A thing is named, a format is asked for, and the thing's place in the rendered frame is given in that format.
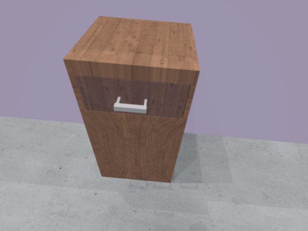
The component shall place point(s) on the handle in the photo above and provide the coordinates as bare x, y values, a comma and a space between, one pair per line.
130, 107

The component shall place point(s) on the cabinet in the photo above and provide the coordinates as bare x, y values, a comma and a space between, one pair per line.
130, 146

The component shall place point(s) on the drawer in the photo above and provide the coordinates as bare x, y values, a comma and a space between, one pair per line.
163, 99

